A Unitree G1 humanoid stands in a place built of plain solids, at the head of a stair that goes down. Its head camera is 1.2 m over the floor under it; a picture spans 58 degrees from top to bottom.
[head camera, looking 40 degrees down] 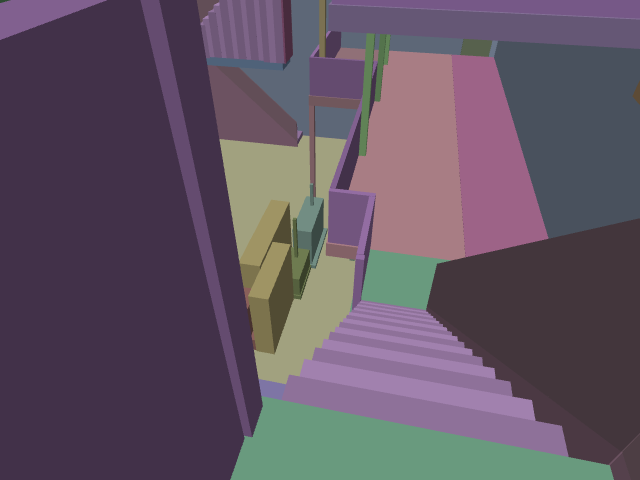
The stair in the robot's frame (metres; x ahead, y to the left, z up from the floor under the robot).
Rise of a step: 0.21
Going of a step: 0.22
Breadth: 0.95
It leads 12 degrees to the right of straight ahead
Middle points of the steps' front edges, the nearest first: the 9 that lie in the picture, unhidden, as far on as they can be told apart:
0.60 -0.30 0.00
0.81 -0.35 -0.21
1.03 -0.40 -0.42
1.24 -0.44 -0.64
1.46 -0.49 -0.85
1.67 -0.53 -1.06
1.89 -0.58 -1.28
2.11 -0.62 -1.49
2.32 -0.67 -1.70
